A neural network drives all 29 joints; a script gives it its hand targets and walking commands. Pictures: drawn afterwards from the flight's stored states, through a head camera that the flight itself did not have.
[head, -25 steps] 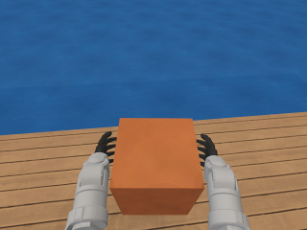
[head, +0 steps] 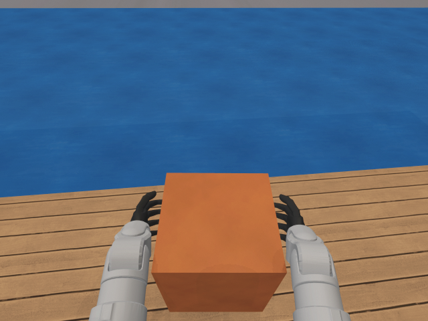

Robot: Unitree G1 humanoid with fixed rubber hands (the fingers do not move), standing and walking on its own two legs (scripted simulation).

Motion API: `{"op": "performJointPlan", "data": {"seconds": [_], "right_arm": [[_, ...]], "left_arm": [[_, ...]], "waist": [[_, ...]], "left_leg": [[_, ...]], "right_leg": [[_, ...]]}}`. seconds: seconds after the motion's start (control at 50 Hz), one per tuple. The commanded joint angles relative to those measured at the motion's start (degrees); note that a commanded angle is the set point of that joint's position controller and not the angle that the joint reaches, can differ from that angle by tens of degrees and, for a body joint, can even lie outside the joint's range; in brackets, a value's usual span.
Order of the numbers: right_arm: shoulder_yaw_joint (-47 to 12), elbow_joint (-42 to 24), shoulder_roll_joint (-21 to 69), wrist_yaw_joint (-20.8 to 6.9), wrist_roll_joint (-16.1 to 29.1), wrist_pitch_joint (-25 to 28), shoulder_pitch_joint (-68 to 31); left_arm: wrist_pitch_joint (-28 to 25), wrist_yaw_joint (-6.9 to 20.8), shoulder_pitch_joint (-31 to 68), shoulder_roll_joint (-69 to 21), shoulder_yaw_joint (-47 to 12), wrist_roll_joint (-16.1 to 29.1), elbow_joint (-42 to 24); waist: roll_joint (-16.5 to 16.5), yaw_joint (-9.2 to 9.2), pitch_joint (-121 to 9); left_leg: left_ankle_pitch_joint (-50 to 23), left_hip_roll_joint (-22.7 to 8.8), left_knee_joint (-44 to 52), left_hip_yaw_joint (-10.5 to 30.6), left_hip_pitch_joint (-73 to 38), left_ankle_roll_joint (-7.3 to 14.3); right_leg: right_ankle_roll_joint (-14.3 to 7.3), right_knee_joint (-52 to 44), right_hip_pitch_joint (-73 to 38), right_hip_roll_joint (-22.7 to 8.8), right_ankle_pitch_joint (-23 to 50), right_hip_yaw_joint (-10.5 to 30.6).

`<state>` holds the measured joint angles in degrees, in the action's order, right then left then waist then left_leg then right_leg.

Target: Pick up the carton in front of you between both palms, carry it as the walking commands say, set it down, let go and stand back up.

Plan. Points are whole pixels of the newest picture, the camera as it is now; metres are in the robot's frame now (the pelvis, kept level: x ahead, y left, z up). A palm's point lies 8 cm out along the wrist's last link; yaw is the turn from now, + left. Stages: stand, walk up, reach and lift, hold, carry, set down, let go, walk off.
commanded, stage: reach and lift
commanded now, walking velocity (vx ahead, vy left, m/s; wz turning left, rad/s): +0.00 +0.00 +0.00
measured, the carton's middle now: (216, 245) +0.29 +0.00 -0.04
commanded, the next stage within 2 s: hold in 0.10 s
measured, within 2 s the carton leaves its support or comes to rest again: neither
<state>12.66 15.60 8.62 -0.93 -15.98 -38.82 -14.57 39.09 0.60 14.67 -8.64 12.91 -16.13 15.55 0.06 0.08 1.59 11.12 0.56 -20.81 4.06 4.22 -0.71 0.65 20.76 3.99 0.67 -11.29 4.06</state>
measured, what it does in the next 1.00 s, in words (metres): shifts its weight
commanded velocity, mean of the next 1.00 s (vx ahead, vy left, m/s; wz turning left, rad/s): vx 0.18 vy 0.00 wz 0.00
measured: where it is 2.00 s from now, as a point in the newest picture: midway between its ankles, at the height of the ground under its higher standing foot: (209, 254)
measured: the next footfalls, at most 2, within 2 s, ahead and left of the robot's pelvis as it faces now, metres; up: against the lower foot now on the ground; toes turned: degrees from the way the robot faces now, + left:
left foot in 1.28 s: +0.27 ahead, +0.11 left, +0.00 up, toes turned +9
right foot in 1.68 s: +0.68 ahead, -0.09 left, +0.00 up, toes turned -8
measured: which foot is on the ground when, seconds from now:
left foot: down 0.00-1.00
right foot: down 0.00-1.00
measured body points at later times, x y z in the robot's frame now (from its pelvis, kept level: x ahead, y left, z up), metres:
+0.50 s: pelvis -0.02 +0.00 +0.00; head -0.05 +0.00 +0.45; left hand +0.29 +0.15 +0.04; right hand +0.28 -0.15 +0.04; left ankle +0.01 +0.13 -0.75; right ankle +0.01 -0.13 -0.75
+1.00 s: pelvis +0.05 +0.01 -0.01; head +0.01 +0.02 +0.44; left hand +0.36 +0.16 +0.07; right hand +0.35 -0.14 +0.07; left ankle +0.01 +0.13 -0.75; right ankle +0.03 -0.11 -0.74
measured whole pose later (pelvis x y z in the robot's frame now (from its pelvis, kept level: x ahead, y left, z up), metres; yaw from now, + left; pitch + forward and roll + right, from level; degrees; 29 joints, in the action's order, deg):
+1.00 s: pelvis +0.05 +0.01 -0.01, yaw -3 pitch +3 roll -1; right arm 7.1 -0.3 7.6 3.9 -8.9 -57.9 -14.6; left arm 58.7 -3.0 13.6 -4.4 8.1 -7.4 -1.7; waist -0.4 0.7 -10.8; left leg 20.4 -1.7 -30.6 -1.7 13.6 0.1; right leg 0.4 35.8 18.6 -1.4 -24.6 -2.8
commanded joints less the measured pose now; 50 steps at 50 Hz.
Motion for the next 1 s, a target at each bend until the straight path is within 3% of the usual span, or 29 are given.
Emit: {"op": "performJointPlan", "data": {"seconds": [0.0, 0.2, 0.32, 0.64, 0.66, 0.7, 0.72, 0.78, 0.84, 0.86, 0.88, 0.9, 0.92, 0.94, 0.96, 0.98], "right_arm": [[-29.37, -2.90, 52.64, -12.45, 13.19, 1.48, -25.14], [-33.20, -9.23, 51.33, -11.82, 15.51, -1.86, -23.40], [-29.74, -6.31, 49.39, -12.19, 13.72, -3.33, -25.49], [-29.40, -3.22, 51.70, -12.86, 13.49, -2.60, -31.17], [-30.40, -3.92, 51.30, -12.70, 14.49, -2.93, -32.79], [-31.27, -5.21, 51.98, -12.28, 15.77, -3.36, -33.20], [-32.51, -6.74, 52.02, -12.04, 16.57, -3.72, -34.14], [-35.71, -10.53, 51.37, -11.22, 19.01, -5.95, -33.91], [-39.77, -14.37, 50.25, -10.68, 22.71, -10.30, -34.01], [-40.59, -15.35, 49.51, -10.43, 23.91, -12.09, -34.26], [-41.10, -16.18, 48.46, -10.11, 24.94, -13.93, -34.07], [-41.04, -16.53, 47.33, -9.79, 25.64, -15.73, -33.28], [-41.52, -17.10, 46.80, -9.25, 26.37, -17.52, -31.51], [-41.71, -18.77, 46.32, -8.56, 26.71, -19.04, -30.43], [-42.04, -21.57, 46.17, -7.94, 27.30, -20.43, -30.55], [-42.77, -24.83, 46.20, -7.39, 28.08, -21.73, -30.70]], "left_arm": [[-1.69, 12.96, 25.18, -52.48, -29.90, 13.45, -3.06], [1.67, 12.12, 23.35, -51.55, -33.79, 15.89, -9.19], [3.12, 12.26, 25.02, -49.84, -30.12, 13.84, -6.09], [2.40, 13.23, 31.09, -51.70, -29.77, 13.75, -3.17], [2.81, 13.12, 32.38, -51.48, -30.36, 14.68, -2.94], [3.19, 12.87, 32.81, -51.62, -31.83, 16.14, -4.85], [3.48, 12.65, 33.75, -51.61, -32.92, 16.79, -6.44], [5.67, 11.32, 33.11, -51.39, -36.31, 18.95, -10.54], [10.17, 9.97, 32.10, -49.16, -39.65, 21.56, -15.03], [12.01, 9.59, 32.59, -48.17, -40.52, 22.42, -16.43], [13.90, 9.27, 32.91, -47.42, -41.45, 23.44, -17.57], [15.81, 9.09, 33.69, -47.27, -42.29, 24.87, -18.40], [17.75, 8.99, 33.80, -47.41, -43.57, 26.63, -19.62], [19.42, 9.16, 34.51, -48.16, -45.06, 28.79, -21.31], [20.67, 9.31, 34.87, -49.14, -46.14, 30.78, -22.46], [21.70, 9.35, 34.01, -50.10, -46.72, 32.46, -23.63]], "waist": [[-0.03, -0.01, -14.69], [-0.15, -0.30, -15.61], [-0.20, -0.01, -8.35], [-0.02, -0.10, -11.31], [1.39, -0.10, -15.07], [1.77, 0.08, -14.42], [1.92, 0.05, -13.24], [3.20, 0.26, -16.91], [4.81, 0.32, -17.94], [3.44, 0.24, -16.58], [-0.55, 0.00, -15.37], [-7.81, -0.52, -14.73], [-13.33, -0.88, -13.69], [-13.84, -0.98, -11.65], [-11.74, -1.02, -12.37], [-9.64, -0.77, -14.51]], "left_leg": [[-13.51, 5.26, 1.80, -0.11, -4.13, 0.23], [-15.71, 5.09, 2.98, 0.11, -6.45, -0.08], [-4.63, 4.76, 4.26, -0.39, -3.27, 0.48], [-2.57, 4.65, 3.23, -0.86, -3.00, 0.44], [3.76, -5.38, -1.91, -1.61, 3.04, 0.49], [24.42, -4.16, -0.97, -0.38, 8.23, 0.63], [28.81, -4.01, -1.66, -0.43, 10.96, 0.94], [15.67, -2.69, -8.32, -4.07, 10.81, 0.73], [17.01, -2.02, -8.14, -5.71, 11.61, 0.79], [18.80, -3.32, -5.36, -4.11, 10.85, 1.26], [21.89, -6.91, -1.63, 1.15, 8.59, 2.53], [25.44, -11.86, 3.97, 9.40, 4.63, 4.74], [22.65, -17.25, 7.99, 18.40, -0.36, 7.73], [13.58, -19.10, 7.34, 20.95, -2.77, 10.13], [6.19, -18.55, 5.84, 17.68, -2.78, 10.40], [2.45, -16.69, 3.25, 12.17, -1.73, 9.26]], "right_leg": [[0.03, -2.02, -3.40, 5.10, 13.58, 0.06], [0.27, -3.12, -5.61, 5.02, 15.51, 0.14], [-0.28, -4.08, -2.22, 4.84, 4.60, -0.52], [-0.31, -3.31, -2.22, 4.57, 2.77, -0.66], [-0.26, 0.33, 3.17, -5.83, -3.85, 0.33], [-1.01, -2.24, 8.18, -5.26, -25.88, 2.38], [-1.36, -2.39, 9.78, -5.39, -30.60, 2.90], [-3.16, -1.53, 8.83, -7.02, -21.26, 4.45], [-4.90, -1.98, 11.00, -8.86, -25.94, 7.04], [-4.54, -0.13, 13.62, -8.21, -26.36, 5.51], [-3.26, 5.27, 17.87, -6.11, -24.18, 1.74], [-1.37, 14.11, 23.70, -3.23, -19.33, -3.74], [-0.06, 21.08, 30.63, -0.78, -15.40, -8.60], [-0.02, 18.23, 34.50, -1.52, -16.94, -9.77], [-0.23, 14.61, 32.00, -1.97, -16.73, -10.26], [-0.20, 9.44, 26.31, -1.22, -13.09, -11.90]]}}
